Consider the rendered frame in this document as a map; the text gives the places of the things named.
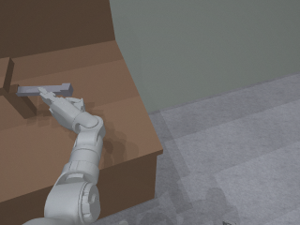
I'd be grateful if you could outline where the counter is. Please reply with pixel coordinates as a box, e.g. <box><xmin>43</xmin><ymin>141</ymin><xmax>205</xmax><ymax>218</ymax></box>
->
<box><xmin>0</xmin><ymin>0</ymin><xmax>163</xmax><ymax>225</ymax></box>

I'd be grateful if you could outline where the robot left forearm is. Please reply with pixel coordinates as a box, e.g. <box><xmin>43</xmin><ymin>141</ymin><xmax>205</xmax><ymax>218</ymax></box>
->
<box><xmin>44</xmin><ymin>112</ymin><xmax>106</xmax><ymax>217</ymax></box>

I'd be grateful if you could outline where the tap lever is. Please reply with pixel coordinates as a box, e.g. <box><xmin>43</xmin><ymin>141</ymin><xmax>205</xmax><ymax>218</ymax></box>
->
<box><xmin>15</xmin><ymin>82</ymin><xmax>74</xmax><ymax>97</ymax></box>

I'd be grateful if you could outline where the left robot hand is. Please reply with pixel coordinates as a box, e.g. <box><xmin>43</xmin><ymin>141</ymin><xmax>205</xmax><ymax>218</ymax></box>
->
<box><xmin>37</xmin><ymin>87</ymin><xmax>86</xmax><ymax>131</ymax></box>

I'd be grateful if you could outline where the left robot upper arm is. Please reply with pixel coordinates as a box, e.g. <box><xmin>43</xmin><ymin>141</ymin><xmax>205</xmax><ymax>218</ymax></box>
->
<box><xmin>23</xmin><ymin>181</ymin><xmax>101</xmax><ymax>225</ymax></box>

